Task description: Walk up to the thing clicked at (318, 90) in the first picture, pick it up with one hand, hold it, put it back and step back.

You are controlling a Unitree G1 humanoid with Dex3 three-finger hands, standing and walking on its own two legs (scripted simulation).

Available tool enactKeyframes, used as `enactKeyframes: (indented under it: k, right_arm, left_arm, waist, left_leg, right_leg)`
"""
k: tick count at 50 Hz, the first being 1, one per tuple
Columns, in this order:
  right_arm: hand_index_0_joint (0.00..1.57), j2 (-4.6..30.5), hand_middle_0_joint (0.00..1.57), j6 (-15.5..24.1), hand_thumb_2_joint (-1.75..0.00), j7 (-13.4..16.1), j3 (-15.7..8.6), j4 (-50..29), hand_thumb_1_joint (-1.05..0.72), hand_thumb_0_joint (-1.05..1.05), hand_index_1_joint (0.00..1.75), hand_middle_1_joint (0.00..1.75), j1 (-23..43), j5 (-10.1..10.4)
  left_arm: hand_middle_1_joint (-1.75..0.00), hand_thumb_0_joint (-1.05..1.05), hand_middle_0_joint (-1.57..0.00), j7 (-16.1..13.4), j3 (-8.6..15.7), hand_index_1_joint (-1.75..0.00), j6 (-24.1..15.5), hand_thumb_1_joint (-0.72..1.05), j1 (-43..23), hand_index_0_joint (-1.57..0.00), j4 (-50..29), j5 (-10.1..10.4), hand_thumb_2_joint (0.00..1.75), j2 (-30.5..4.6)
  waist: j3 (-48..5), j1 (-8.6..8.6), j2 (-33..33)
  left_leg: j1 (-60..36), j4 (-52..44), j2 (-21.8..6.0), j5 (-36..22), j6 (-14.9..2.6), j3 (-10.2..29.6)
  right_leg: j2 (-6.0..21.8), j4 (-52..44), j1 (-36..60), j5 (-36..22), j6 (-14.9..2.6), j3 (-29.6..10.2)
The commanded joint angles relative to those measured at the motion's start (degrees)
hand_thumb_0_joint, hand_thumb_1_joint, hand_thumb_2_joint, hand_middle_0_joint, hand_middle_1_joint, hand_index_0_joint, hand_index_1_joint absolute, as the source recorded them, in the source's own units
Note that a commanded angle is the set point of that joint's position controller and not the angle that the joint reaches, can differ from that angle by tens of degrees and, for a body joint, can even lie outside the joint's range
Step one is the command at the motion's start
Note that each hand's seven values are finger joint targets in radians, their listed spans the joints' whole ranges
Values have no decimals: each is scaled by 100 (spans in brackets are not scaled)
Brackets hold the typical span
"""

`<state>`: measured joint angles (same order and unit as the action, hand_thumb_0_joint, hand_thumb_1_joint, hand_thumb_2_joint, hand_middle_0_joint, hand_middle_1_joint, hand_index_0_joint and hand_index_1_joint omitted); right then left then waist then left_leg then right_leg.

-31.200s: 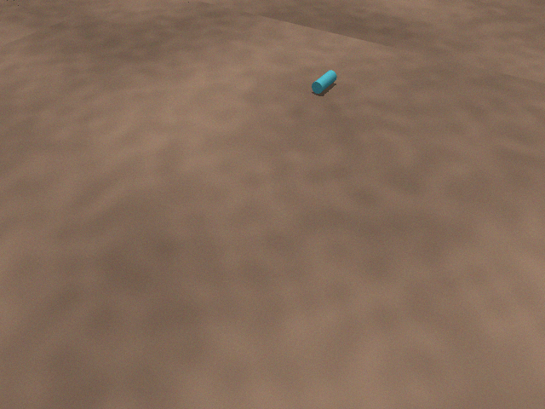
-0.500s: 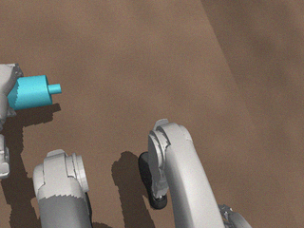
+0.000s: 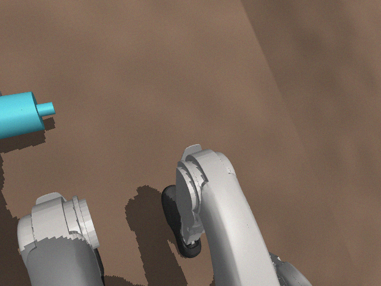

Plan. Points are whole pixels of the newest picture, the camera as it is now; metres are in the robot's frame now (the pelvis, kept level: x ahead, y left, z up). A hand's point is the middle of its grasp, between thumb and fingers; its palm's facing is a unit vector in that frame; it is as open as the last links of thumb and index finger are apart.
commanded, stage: rest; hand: left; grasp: from above
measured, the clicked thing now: out of the picture +0.48 +0.24 -0.25
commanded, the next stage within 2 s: open in 0.82 s
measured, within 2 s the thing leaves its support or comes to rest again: rests again in 1.32 s
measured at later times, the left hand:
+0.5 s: hand out of the picture +0.47 +0.26 -0.24, palm faces -0.47 -0.11 -0.88, open 11.0 cm
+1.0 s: hand out of the picture +0.48 +0.26 -0.25, palm faces -0.47 -0.10 -0.88, open 11.0 cm
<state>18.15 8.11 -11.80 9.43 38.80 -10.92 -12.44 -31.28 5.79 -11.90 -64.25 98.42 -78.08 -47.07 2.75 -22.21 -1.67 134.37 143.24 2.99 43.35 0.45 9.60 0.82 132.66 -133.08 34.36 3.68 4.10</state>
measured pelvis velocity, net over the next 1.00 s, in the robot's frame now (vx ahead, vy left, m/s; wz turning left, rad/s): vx -0.01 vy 0.01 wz -0.05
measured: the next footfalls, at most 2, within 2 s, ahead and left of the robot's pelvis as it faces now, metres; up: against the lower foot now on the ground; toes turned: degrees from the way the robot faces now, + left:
none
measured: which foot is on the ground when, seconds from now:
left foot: down 0.00-1.00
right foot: down 0.00-1.00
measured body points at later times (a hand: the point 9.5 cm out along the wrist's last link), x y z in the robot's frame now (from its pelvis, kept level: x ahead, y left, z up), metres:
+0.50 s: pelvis +0.00 +0.00 +0.00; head +0.28 +0.10 +0.33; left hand +0.49 +0.26 -0.19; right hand +0.01 -0.26 -0.06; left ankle +0.05 +0.12 -0.28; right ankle +0.12 -0.13 -0.28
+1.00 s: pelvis -0.01 +0.01 +0.00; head +0.28 +0.11 +0.33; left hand +0.50 +0.26 -0.20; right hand +0.01 -0.25 -0.05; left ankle +0.05 +0.12 -0.28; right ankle +0.12 -0.13 -0.28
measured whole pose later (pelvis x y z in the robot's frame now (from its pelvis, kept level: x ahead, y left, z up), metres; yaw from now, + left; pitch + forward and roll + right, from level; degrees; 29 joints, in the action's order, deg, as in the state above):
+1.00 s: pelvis -0.01 +0.01 +0.00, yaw -3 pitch +31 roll -15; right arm 20.8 12.8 -15.8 14.5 36.2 -9.8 -14.0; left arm -35.4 4.6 -12.8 -67.3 104.2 -78.9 -54.8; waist 7.8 -25.0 -4.8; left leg 133.8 145.4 2.5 43.3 -0.5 12.1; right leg -0.1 131.9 -130.9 33.1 4.5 6.4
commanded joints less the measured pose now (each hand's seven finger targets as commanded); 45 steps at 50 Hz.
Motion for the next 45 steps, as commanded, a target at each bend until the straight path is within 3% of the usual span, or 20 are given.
enactKeyframes:
  k: [1,5,6,7,8,9,11,12,13,14,17,18,20,21,22,27,30,33,35,45]
  right_arm:
    - [20,1713,20,39,-90,-4,-513,20,-91,0,30,30,-1291,-1]
    - [20,1770,20,90,-90,-64,-501,51,-90,0,30,30,-1255,-28]
    - [20,1818,20,82,-90,-67,-516,74,-91,0,30,30,-1289,-25]
    - [20,1765,20,90,-90,-81,-476,53,-91,0,30,30,-1257,-22]
    - [20,1756,20,112,-90,-111,-435,69,-91,0,30,30,-1216,-64]
    - [20,1856,20,109,-90,-102,-481,109,-90,0,30,30,-1328,-51]
    - [20,1781,20,141,-90,-138,-422,80,-91,0,30,30,-1244,-64]
    - [20,1865,20,124,-90,-129,-470,137,-91,0,30,30,-1313,-64]
    - [20,1853,20,144,-90,-150,-417,60,-91,0,30,30,-1265,-65]
    - [20,1895,20,142,-90,-152,-431,123,-91,0,30,30,-1291,-64]
    - [20,1919,20,149,-90,-167,-421,92,-91,0,30,30,-1222,-55]
    - [20,1974,20,171,-90,-185,-390,60,-91,0,30,30,-1251,-83]
    - [20,2008,20,162,-90,-166,-404,41,-91,0,30,30,-1214,-63]
    - [20,1950,20,184,-90,-205,-343,-2,-91,0,30,30,-1186,-106]
    - [20,2003,20,183,-90,-204,-328,28,-91,0,30,30,-1235,-109]
    - [20,2029,20,267,-90,-250,-264,-28,-90,0,30,30,-1135,-125]
    - [20,2061,20,309,-91,-237,-272,-44,-91,0,30,30,-1100,-104]
    - [20,2068,20,334,-90,-292,-251,-20,-91,0,30,30,-1092,-113]
    - [20,2102,20,325,-91,-281,-253,-9,-91,0,30,30,-1134,-109]
    - [20,2139,20,423,-91,-364,-97,-121,-90,0,30,30,-1108,-115]
  left_arm:
    - [-80,0,-99,-340,70,-79,-35,63,-1865,-99,-931,14,93,-1309]
    - [-81,0,-100,-405,-18,-81,-7,65,-1897,-100,-778,43,95,-1231]
    - [-81,0,-101,-444,88,-81,6,66,-1876,-101,-756,33,95,-1380]
    - [-80,0,-101,-440,-39,-81,23,65,-1824,-101,-723,34,97,-1219]
    - [-80,0,-102,-430,-104,-81,44,65,-1823,-102,-515,34,98,-1120]
    - [-79,0,-101,-472,80,-80,26,64,-1898,-100,-794,45,97,-1392]
    - [-79,0,-101,-431,-105,-80,70,64,-1776,-100,-504,70,97,-1107]
    - [-79,0,-100,-468,68,-79,55,64,-1768,-100,-656,59,95,-1382]
    - [-78,0,-101,-442,-75,-79,65,63,-1855,-100,-546,63,96,-1192]
    - [-78,0,-100,-458,71,-79,52,63,-1789,-100,-581,81,95,-1417]
    - [-79,0,-100,-482,53,-79,33,64,-1803,-100,-544,72,94,-1432]
    - [-77,0,-102,-465,78,-78,34,64,-1795,-101,-383,32,95,-1442]
    - [-76,0,-101,-490,102,-77,4,63,-1800,-100,-479,16,94,-1512]
    - [-75,0,-101,-460,-22,-76,-6,63,-1845,-100,-383,-7,93,-1366]
    - [-76,0,-100,-489,133,-76,-41,64,-1866,-100,-501,-17,91,-1601]
    - [-74,0,-102,-491,8,-74,-57,66,-1792,-102,-271,-20,90,-1505]
    - [-74,0,-103,-560,-1,-75,-93,66,-1999,-102,-695,-35,90,-1667]
    - [-74,0,-104,-571,-86,-75,-22,68,-1727,-103,-173,-29,92,-1416]
    - [-72,0,-102,-626,7,-73,-57,65,-1893,-101,-419,-28,90,-1651]
    - [-70,0,-104,-607,-133,-71,-31,67,-1819,-103,-15,-11,87,-1594]
  waist:
    - [-4020,-178,2506]
    - [-3904,-291,2536]
    - [-3877,-253,2535]
    - [-3902,-232,2524]
    - [-3692,-387,2310]
    - [-3889,-317,2481]
    - [-3711,-376,2468]
    - [-3820,-332,2504]
    - [-3721,-417,2451]
    - [-3753,-356,2540]
    - [-3641,-357,2587]
    - [-3408,-482,2510]
    - [-3503,-413,2597]
    - [-3389,-534,2489]
    - [-3456,-491,2480]
    - [-3116,-561,2391]
    - [-3550,-442,2864]
    - [-3165,-595,2555]
    - [-3243,-551,2667]
    - [-2890,-708,2310]
  left_leg:
    - [-2964,-1664,-108,-1651,-89,-556]
    - [-2899,-1648,-129,-1543,-92,-497]
    - [-2878,-1649,-131,-1536,-90,-480]
    - [-2851,-1630,-122,-1609,-97,-511]
    - [-2703,-1481,-132,-1549,-138,-539]
    - [-2801,-1593,-126,-1715,-115,-521]
    - [-2864,-1542,-141,-1753,-96,-498]
    - [-2900,-1558,-149,-1797,-100,-488]
    - [-2875,-1518,-143,-1764,-96,-471]
    - [-2840,-1565,-147,-1761,-99,-474]
    - [-2908,-1637,-167,-1631,-71,-401]
    - [-2806,-1557,-174,-1627,-71,-385]
    - [-2928,-1601,-175,-1660,-43,-340]
    - [-2811,-1500,-172,-1606,-89,-394]
    - [-2798,-1535,-177,-1651,-89,-374]
    - [-2703,-1537,-188,-1298,-94,-324]
    - [-3163,-1647,-215,-1469,-25,-274]
    - [-2895,-1515,-233,-1488,-35,-232]
    - [-2868,-1589,-222,-1510,-40,-224]
    - [-2676,-1521,-239,-1371,-88,-169]
  right_leg:
    - [-187,-956,2505,-1245,-532,750]
    - [-210,-915,2387,-1212,-526,808]
    - [-200,-915,2367,-1216,-530,813]
    - [-218,-926,2449,-1283,-526,803]
    - [-231,-939,2456,-1293,-500,803]
    - [-224,-963,2566,-1405,-500,800]
    - [-224,-897,2456,-1425,-508,818]
    - [-236,-952,2564,-1471,-500,838]
    - [-226,-912,2484,-1456,-509,834]
    - [-225,-931,2552,-1437,-509,842]
    - [-230,-920,2406,-1308,-530,878]
    - [-213,-883,2312,-1325,-523,898]
    - [-213,-890,2284,-1299,-543,915]
    - [-228,-912,2390,-1321,-511,887]
    - [-226,-932,2474,-1350,-505,907]
    - [-232,-930,2247,-1069,-488,954]
    - [-230,-887,2299,-1200,-513,948]
    - [-239,-825,2159,-1259,-487,994]
    - [-249,-902,2283,-1265,-501,979]
    - [-251,-949,2317,-1211,-442,1013]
